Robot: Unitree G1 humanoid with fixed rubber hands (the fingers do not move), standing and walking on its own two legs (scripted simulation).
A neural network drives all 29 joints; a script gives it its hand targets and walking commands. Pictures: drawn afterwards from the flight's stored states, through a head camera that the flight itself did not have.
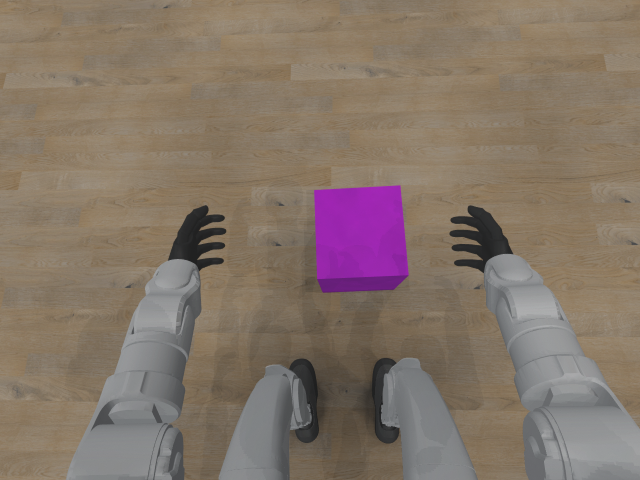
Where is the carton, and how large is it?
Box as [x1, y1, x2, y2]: [314, 185, 408, 292]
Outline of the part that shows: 399,185 314,190 317,279 323,292 393,289 408,274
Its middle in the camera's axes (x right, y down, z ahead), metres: +0.10 +0.00 +0.99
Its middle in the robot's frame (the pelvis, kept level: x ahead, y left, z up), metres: +0.51 -0.06 -0.57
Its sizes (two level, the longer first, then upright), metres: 0.210 0.200 0.250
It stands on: the floor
